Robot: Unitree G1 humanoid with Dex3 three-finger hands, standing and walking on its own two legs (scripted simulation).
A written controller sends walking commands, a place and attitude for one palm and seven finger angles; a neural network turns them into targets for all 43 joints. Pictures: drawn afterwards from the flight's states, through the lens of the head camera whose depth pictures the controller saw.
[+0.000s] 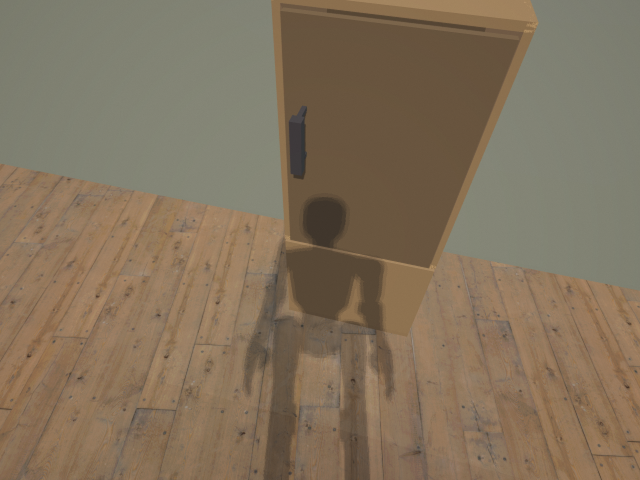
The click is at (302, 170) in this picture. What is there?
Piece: cupboard door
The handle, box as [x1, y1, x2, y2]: [289, 106, 306, 175]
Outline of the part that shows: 306,106 302,106 297,115 292,115 289,120 290,169 291,173 300,175 304,168 304,158 306,155 306,152 304,151 303,115 306,110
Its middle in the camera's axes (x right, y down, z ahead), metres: -0.04 -0.20 +0.81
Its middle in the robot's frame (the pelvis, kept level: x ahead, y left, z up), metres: +0.74 +0.08 +0.01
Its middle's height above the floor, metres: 0.79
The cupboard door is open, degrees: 0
